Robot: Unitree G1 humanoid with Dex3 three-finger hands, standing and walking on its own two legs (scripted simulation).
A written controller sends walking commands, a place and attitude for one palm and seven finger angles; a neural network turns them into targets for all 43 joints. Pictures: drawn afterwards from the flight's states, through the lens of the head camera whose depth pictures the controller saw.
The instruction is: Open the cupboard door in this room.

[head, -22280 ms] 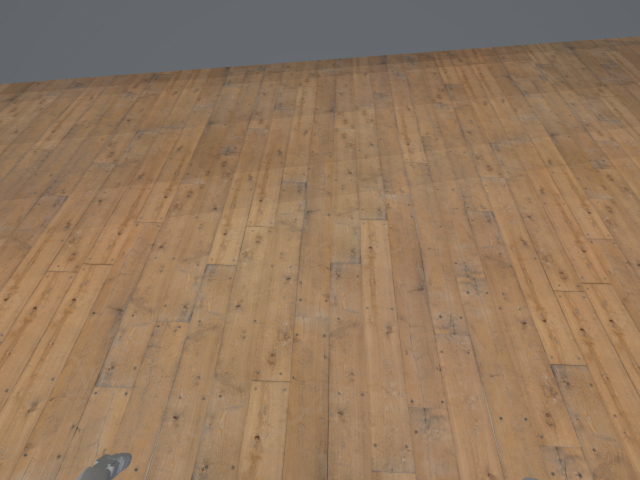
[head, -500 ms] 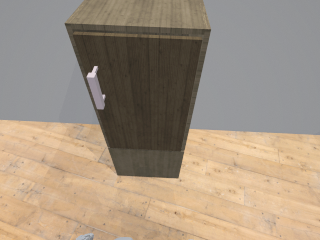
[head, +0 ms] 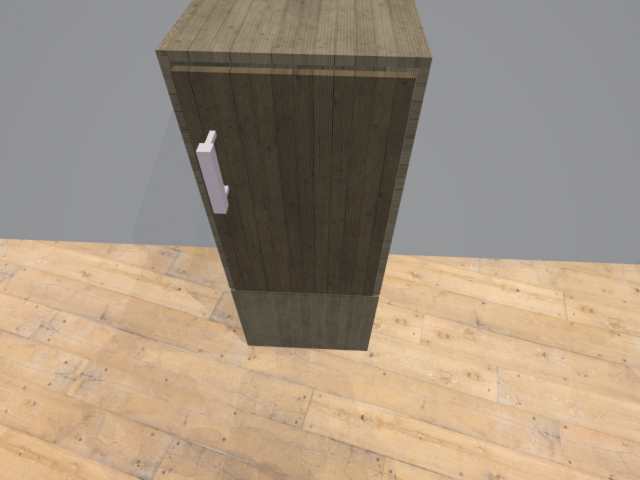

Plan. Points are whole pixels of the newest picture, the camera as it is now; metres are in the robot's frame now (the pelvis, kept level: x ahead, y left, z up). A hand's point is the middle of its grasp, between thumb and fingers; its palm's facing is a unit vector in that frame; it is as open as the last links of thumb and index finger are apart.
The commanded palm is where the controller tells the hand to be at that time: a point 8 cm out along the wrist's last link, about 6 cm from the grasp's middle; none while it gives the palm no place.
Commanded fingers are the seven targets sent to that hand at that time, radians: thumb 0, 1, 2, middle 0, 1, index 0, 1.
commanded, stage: come to a stop and stand still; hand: left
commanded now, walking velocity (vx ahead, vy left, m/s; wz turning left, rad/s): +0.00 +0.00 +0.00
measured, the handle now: (216, 172) +0.58 +0.23 +0.03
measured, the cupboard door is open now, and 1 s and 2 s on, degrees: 0 0 0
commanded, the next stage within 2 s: look again from close up in 0.12 s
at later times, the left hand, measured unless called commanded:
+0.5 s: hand out of the picture +0.05 +0.22 -0.17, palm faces +0.02 -0.96 -0.27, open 7.4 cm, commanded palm none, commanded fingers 0.00 0.90 0.90 -0.20 -0.30 -0.20 -0.30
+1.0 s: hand out of the picture +0.13 +0.24 -0.07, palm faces +0.28 -0.95 -0.14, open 7.5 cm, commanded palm +0.10 +0.28 -0.06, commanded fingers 0.00 0.71 0.82 -0.21 -0.42 -0.21 -0.42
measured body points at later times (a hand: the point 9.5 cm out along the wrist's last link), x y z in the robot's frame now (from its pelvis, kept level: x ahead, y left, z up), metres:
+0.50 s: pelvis +0.01 +0.01 -0.01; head -0.01 +0.01 +0.44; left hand +0.05 +0.27 -0.15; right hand +0.03 -0.23 -0.16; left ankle +0.05 +0.11 -0.74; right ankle -0.01 -0.12 -0.74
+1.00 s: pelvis -0.02 +0.03 -0.01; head -0.02 +0.04 +0.44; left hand +0.11 +0.29 -0.05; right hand +0.08 -0.22 -0.12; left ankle +0.05 +0.11 -0.74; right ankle -0.01 -0.11 -0.74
